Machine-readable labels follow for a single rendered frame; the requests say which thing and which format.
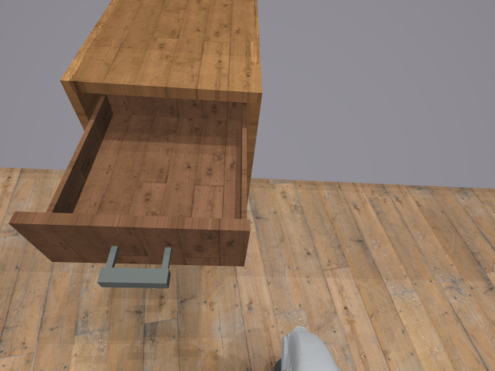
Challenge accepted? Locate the cabinet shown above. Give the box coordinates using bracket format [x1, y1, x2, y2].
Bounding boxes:
[60, 0, 262, 205]

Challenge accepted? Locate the drawer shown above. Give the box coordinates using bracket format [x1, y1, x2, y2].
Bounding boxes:
[9, 94, 251, 267]

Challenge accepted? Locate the handle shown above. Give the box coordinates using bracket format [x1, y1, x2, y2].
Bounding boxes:
[97, 246, 172, 288]

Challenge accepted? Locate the right robot thigh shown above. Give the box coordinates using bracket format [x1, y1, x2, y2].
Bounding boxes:
[282, 331, 340, 371]

